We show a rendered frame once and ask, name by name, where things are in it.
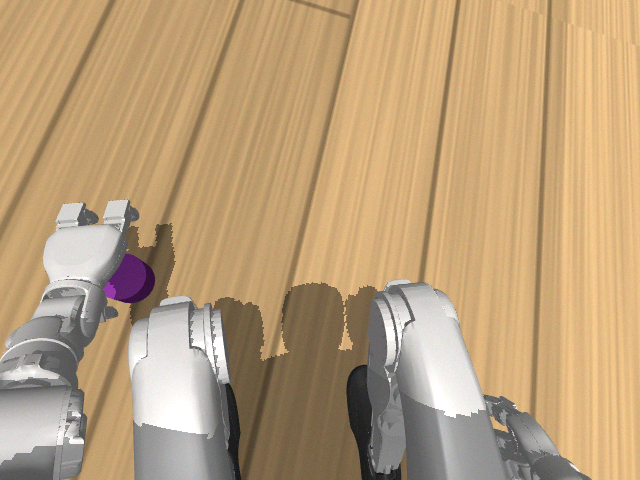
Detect left robot arm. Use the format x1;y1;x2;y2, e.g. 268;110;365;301
0;279;105;480

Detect right robot foot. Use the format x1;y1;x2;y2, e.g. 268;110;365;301
347;365;401;480

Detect tin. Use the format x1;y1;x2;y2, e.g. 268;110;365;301
103;254;155;303

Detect left robot foot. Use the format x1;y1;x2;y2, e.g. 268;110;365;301
225;383;241;480

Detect right robot arm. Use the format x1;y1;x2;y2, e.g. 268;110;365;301
530;455;592;480

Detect right robot hand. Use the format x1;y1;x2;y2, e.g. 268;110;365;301
483;395;561;480

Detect left robot hand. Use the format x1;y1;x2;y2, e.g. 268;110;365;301
43;200;139;323

